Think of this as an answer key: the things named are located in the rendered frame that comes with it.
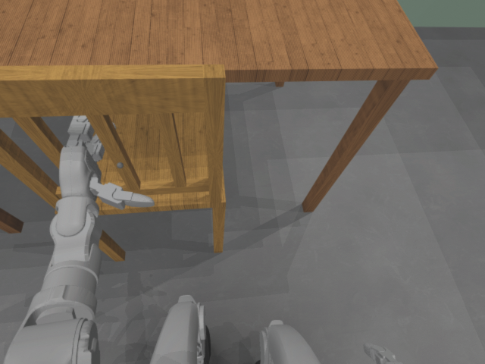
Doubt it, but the left robot hand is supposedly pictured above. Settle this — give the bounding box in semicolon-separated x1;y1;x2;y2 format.
59;115;155;210

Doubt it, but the table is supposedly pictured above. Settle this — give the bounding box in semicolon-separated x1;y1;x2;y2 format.
0;0;438;234

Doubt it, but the right robot hand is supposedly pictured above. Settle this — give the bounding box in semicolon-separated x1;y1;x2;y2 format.
364;343;403;364

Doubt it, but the robot thigh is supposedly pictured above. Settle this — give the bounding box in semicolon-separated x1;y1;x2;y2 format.
259;325;322;364
150;301;206;364

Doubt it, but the left robot forearm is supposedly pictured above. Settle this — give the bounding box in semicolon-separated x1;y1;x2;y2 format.
3;196;102;364

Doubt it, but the robot left thigh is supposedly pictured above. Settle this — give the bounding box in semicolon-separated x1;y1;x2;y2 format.
150;301;206;364

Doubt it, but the chair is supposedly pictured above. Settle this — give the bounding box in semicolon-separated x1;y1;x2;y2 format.
0;64;226;262

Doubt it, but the left robot upper arm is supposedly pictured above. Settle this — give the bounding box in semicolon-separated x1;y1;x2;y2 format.
8;318;100;364

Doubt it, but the robot right thigh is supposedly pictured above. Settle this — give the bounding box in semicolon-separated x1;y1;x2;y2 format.
259;325;322;364

